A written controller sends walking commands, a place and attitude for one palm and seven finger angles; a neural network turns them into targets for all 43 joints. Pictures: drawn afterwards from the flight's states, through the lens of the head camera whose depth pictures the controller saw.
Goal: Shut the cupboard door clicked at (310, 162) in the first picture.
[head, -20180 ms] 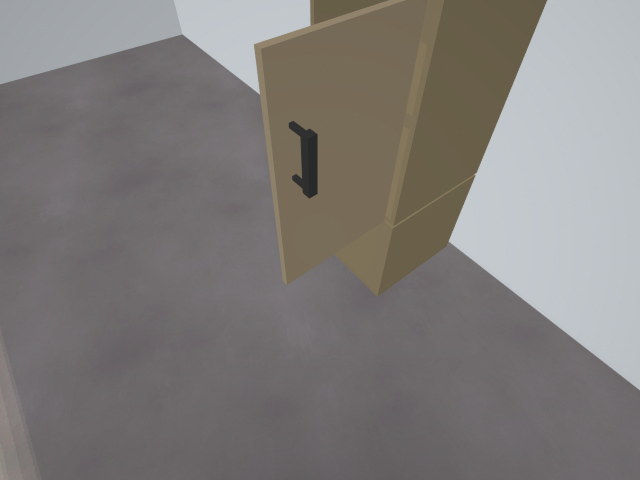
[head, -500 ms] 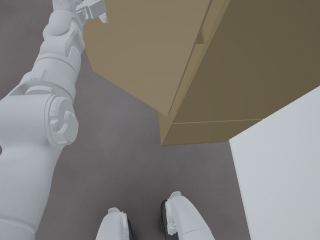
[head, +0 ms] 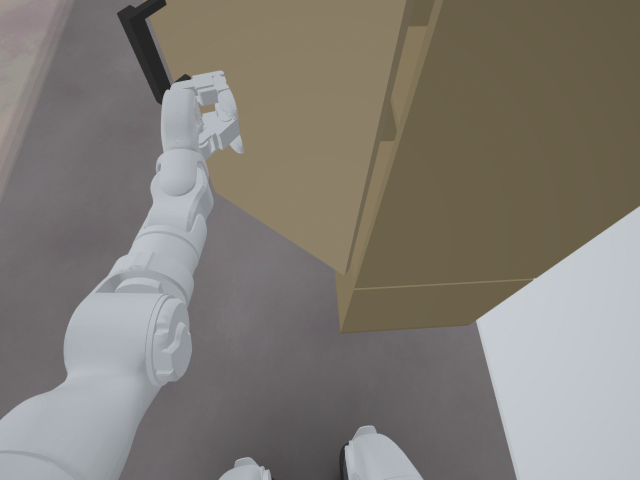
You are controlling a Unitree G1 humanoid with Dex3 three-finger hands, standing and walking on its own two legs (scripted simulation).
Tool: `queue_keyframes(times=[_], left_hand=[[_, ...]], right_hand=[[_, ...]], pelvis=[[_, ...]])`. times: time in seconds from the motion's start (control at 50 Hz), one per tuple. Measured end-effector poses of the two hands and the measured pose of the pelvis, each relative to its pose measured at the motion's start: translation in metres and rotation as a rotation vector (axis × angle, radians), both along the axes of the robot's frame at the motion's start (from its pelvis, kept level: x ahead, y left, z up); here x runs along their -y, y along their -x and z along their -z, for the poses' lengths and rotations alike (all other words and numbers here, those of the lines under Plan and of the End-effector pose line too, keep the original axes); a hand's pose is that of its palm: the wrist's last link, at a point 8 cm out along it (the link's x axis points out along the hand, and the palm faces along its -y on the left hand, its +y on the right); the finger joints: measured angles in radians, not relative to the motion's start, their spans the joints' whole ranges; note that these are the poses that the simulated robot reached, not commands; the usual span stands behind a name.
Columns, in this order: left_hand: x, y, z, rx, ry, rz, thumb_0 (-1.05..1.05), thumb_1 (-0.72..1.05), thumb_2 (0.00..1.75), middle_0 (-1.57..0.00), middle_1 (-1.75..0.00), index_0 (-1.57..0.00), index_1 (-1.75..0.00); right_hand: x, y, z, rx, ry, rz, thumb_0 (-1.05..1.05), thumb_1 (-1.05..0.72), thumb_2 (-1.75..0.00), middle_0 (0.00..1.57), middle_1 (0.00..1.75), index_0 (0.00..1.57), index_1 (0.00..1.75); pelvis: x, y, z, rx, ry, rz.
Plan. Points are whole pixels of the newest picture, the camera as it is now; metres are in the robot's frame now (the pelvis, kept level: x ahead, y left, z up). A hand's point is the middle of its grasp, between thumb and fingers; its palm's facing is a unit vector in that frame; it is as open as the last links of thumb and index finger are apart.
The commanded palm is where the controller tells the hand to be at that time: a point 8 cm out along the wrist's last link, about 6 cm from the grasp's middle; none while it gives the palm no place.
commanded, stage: pull the fist back off the door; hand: left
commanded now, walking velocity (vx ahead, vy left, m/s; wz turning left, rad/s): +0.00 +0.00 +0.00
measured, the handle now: (161, 53) +0.66 +0.13 +0.10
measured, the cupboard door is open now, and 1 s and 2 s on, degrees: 51 51 51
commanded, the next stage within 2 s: draw the hand back to the body in 0.24 s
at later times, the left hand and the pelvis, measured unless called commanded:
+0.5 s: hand (229, 150) +0.47 +0.05 +0.11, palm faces -0.04 -1.00 -0.03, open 3.1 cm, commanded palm +0.42 +0.12 +0.12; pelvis +0.00 -0.01 +0.01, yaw +0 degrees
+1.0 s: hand (89, 277) +0.31 +0.15 +0.16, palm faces +0.06 -0.98 -0.17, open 3.1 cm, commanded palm +0.27 +0.21 +0.17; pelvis -0.01 +0.00 +0.04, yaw +1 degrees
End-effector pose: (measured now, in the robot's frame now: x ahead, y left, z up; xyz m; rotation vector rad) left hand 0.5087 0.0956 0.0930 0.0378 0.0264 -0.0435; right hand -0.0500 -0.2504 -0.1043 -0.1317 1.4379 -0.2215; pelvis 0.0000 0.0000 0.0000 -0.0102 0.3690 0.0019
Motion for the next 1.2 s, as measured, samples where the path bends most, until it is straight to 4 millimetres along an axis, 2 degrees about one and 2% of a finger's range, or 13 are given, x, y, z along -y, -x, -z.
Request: queue_keyframes(times=[0.14, 0.28, 0.36, 0.46, 0.52, 0.58, 0.68, 0.76, 0.86, 1.02, 1.1, 1.2], left_hand=[[-0.007, 0.029, 0.003, 0.021, 0.019, 0.004, 0.02, 0.90, 0.90, -1.30, -1.50, -1.30, -1.50], [0.000, 0.050, -0.002, 0.020, 0.002, 0.023, 0.02, 0.90, 0.90, -1.30, -1.50, -1.30, -1.50], [0.004, 0.050, -0.005, 0.011, 0.002, 0.015, 0.02, 0.90, 0.90, -1.30, -1.50, -1.30, -1.50], [0.002, 0.051, -0.014, 0.048, 0.014, 0.007, 0.02, 0.90, 0.90, -1.30, -1.50, -1.30, -1.50], [-0.010, 0.061, -0.018, 0.058, 0.006, -0.001, 0.02, 0.90, 0.90, -1.30, -1.50, -1.30, -1.50], [-0.028, 0.080, -0.019, 0.049, 0.003, -0.016, 0.02, 0.90, 0.90, -1.30, -1.50, -1.30, -1.50], [-0.056, 0.117, -0.028, 0.062, 0.006, -0.030, 0.02, 0.90, 0.90, -1.30, -1.50, -1.30, -1.50], [-0.071, 0.143, -0.039, 0.079, 0.005, -0.014, 0.02, 0.90, 0.90, -1.30, -1.50, -1.30, -1.50], [-0.086, 0.170, -0.052, 0.085, 0.014, 0.006, 0.02, 0.90, 0.90, -1.28, -1.48, -1.28, -1.48], [-0.112, 0.225, -0.073, 0.102, -0.143, -0.108, 0.02, 0.90, 0.90, -1.15, -1.34, -1.15, -1.34], [-0.130, 0.251, -0.078, 0.095, -0.175, -0.184, 0.02, 0.90, 0.90, -1.06, -1.24, -1.06, -1.23], [-0.155, 0.280, -0.088, 0.097, -0.222, -0.276, 0.02, 0.90, 0.90, -0.93, -1.09, -0.93, -1.09]], right_hand=[[0.014, -0.051, 0.001, 0.110, 0.025, -0.049, 0.01, -0.91, -0.90, 0.20, 0.30, 0.20, 0.30], [0.013, -0.096, 0.004, 0.227, 0.012, -0.090, 0.01, -0.91, -0.90, 0.20, 0.30, 0.20, 0.30], [0.009, -0.106, 0.005, 0.270, 0.006, -0.101, 0.01, -0.91, -0.90, 0.20, 0.30, 0.20, 0.30], [0.006, -0.100, 0.008, 0.276, -0.009, -0.085, 0.01, -0.91, -0.90, 0.20, 0.30, 0.20, 0.30], [0.005, -0.091, 0.006, 0.268, -0.025, -0.055, 0.01, -0.91, -0.90, 0.20, 0.30, 0.20, 0.30], [0.004, -0.084, 0.002, 0.263, -0.034, -0.033, 0.01, -0.91, -0.90, 0.20, 0.30, 0.20, 0.30], [0.008, -0.090, -0.008, 0.296, -0.017, -0.036, 0.01, -0.91, -0.90, 0.20, 0.30, 0.20, 0.30], [0.012, -0.112, -0.018, 0.371, 0.011, -0.068, 0.01, -0.91, -0.90, 0.20, 0.30, 0.20, 0.30], [0.009, -0.156, -0.035, 0.521, 0.031, -0.110, 0.01, -0.91, -0.90, 0.20, 0.30, 0.20, 0.30], [-0.020, -0.222, -0.073, 0.712, 0.028, -0.177, 0.01, -0.91, -0.90, 0.20, 0.30, 0.19, 0.30], [-0.039, -0.241, -0.083, 0.748, 0.004, -0.230, 0.01, -0.91, -0.90, 0.20, 0.30, 0.20, 0.30], [-0.060, -0.251, -0.086, 0.760, -0.030, -0.279, 0.01, -0.90, -0.90, 0.20, 0.30, 0.20, 0.30]], pelvis=[[0.003, -0.004, -0.005, 0.040, -0.003, -0.011], [0.006, -0.002, -0.007, 0.076, -0.009, -0.023], [0.008, 0.002, -0.007, 0.084, -0.013, -0.027], [0.009, 0.006, -0.006, 0.086, -0.020, -0.011], [0.010, 0.004, -0.010, 0.101, -0.024, 0.006], [0.011, 0.002, -0.016, 0.131, -0.025, 0.015], [0.012, 0.003, -0.025, 0.193, -0.019, 0.007], [0.011, 0.005, -0.029, 0.236, -0.015, -0.007], [0.008, 0.008, -0.033, 0.280, -0.017, -0.011], [0.001, 0.006, -0.045, 0.366, -0.019, -0.019], [-0.002, 0.003, -0.049, 0.396, -0.017, -0.029], [-0.007, 0.000, -0.052, 0.422, -0.014, -0.039]])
